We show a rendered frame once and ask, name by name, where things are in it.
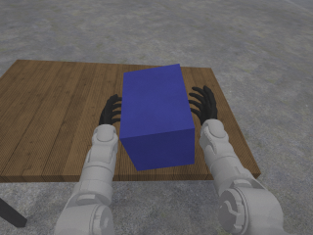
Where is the left robot upper arm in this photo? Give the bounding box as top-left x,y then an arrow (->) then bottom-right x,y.
55,203 -> 114,235

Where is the right robot upper arm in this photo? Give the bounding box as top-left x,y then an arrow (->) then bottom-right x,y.
218,186 -> 299,235

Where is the right robot hand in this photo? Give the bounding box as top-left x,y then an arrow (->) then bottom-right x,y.
188,86 -> 218,126

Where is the robot right forearm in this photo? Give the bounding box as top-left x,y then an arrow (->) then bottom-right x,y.
199,118 -> 284,221

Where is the carton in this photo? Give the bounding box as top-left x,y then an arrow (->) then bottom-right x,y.
119,64 -> 196,171

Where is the left robot hand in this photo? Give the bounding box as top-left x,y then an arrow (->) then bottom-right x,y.
99,94 -> 122,125

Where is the table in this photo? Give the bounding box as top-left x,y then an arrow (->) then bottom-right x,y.
0,59 -> 261,228

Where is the robot left forearm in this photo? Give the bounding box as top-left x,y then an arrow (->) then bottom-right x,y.
54,124 -> 118,235

